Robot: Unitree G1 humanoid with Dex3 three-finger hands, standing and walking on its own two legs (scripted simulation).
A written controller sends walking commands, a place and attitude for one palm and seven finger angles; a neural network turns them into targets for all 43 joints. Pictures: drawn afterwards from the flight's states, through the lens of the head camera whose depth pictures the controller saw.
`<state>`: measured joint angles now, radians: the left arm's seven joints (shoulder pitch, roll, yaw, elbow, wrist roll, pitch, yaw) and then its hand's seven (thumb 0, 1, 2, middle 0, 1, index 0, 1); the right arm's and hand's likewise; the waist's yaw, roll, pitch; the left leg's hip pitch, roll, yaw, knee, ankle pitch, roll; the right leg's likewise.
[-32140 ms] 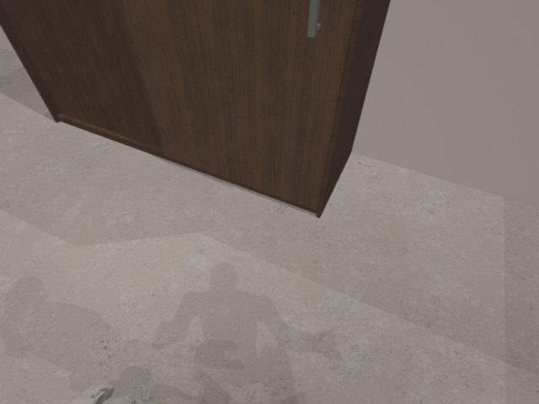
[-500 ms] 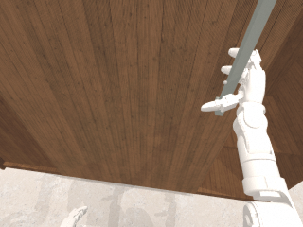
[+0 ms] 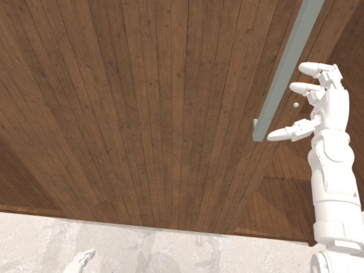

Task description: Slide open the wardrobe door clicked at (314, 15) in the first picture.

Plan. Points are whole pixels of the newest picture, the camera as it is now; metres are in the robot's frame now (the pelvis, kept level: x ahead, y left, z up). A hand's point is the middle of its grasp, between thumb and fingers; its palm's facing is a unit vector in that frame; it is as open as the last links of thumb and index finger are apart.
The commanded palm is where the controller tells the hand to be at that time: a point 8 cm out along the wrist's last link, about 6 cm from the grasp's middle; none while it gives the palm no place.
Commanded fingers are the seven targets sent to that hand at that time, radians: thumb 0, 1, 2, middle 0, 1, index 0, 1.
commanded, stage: slip the hand off the handle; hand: right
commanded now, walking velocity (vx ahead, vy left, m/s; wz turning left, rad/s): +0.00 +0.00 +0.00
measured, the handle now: (278, 75) +0.45 -0.15 +0.25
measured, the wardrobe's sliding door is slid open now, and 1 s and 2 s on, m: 0.42 0.42 0.42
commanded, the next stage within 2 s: draw the hand back to the body in 0.62 s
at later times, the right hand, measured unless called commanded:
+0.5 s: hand (312, 145) +0.29 -0.18 +0.21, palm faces +0.19 +0.98 -0.08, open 14.7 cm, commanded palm +0.25 -0.23 +0.20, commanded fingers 0.00 0.55 -0.20 0.25 1.15 0.25 1.15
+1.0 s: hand (325, 167) +0.25 -0.19 +0.21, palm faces +0.07 +1.00 -0.04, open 14.7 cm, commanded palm +0.20 -0.24 +0.19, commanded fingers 0.00 0.55 -0.20 0.25 1.15 0.25 1.15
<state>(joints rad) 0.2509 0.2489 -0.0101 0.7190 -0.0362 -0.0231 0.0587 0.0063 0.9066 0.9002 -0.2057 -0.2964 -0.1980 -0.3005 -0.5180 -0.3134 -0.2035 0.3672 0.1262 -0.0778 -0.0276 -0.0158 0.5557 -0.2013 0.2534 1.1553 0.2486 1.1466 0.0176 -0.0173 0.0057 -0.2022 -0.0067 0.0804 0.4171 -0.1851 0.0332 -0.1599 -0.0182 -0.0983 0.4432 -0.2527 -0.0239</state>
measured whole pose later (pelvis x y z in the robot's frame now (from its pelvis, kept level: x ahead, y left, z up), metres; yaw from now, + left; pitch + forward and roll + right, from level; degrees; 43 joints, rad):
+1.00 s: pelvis -0.02 +0.01 +0.00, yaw -1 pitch -9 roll +0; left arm 0.13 0.27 -0.09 0.68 -0.07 -0.08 0.09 0.01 0.90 0.90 -0.21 -0.30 -0.20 -0.30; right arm -0.07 -0.33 -0.26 -0.22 0.34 0.40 0.15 -0.02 0.55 -0.20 0.25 1.15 0.25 1.15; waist -0.05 -0.07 0.00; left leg -0.08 -0.01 0.10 0.40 -0.17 0.05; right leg -0.04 -0.02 -0.08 0.42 -0.23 -0.01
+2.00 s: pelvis +0.00 +0.00 +0.00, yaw -1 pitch -8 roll +1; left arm 0.18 0.25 0.00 0.69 0.01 -0.13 0.06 0.01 0.91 0.90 -0.21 -0.30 -0.20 -0.30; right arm 0.47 -0.33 -0.32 -0.38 0.09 -0.09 -0.13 0.01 -0.69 -0.80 0.21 0.42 0.21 0.42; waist -0.07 -0.06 0.05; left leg -0.03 -0.01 0.09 0.34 -0.16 0.02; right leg -0.01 -0.01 -0.08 0.39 -0.24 -0.03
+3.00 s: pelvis -0.05 -0.02 -0.02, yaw +0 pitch -1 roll +1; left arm 0.22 0.24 -0.01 0.59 -0.01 -0.05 0.09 0.01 0.91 0.90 -0.21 -0.30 -0.20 -0.30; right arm 0.50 -0.37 -0.39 -0.45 0.03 -0.16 -0.18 0.01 -0.89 -0.90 0.21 0.30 0.21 0.30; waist -0.02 -0.04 0.01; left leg -0.38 0.02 0.06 0.57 -0.17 0.00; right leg -0.35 0.00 -0.11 0.62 -0.26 -0.07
